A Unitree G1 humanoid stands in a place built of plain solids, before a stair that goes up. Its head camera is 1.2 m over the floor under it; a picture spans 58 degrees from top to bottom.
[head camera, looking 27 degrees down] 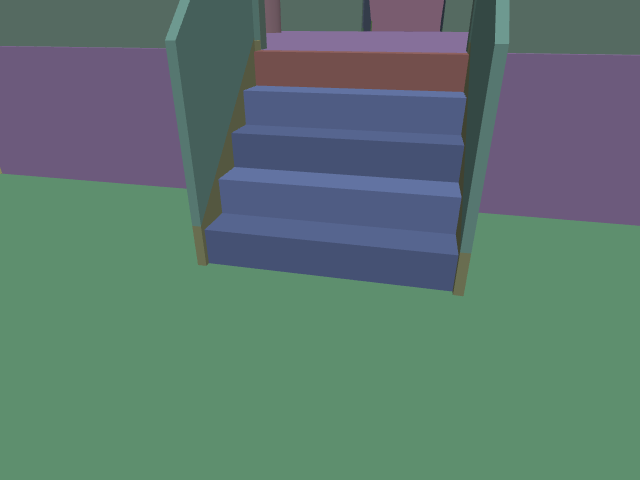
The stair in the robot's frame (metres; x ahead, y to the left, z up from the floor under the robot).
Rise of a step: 0.20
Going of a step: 0.23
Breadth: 1.30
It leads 12 degrees to the right of straight ahead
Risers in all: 5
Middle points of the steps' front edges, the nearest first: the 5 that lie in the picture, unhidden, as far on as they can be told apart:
1.93 -0.02 0.21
2.16 -0.07 0.41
2.38 -0.12 0.61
2.60 -0.17 0.82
2.83 -0.22 1.02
